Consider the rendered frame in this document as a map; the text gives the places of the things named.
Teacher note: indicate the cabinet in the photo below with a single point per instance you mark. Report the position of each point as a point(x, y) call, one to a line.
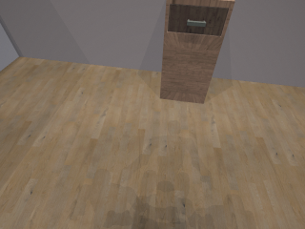
point(189, 59)

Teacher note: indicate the drawer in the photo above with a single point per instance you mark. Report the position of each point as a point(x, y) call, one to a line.
point(214, 17)

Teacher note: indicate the handle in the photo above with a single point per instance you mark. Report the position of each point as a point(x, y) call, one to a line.
point(196, 23)

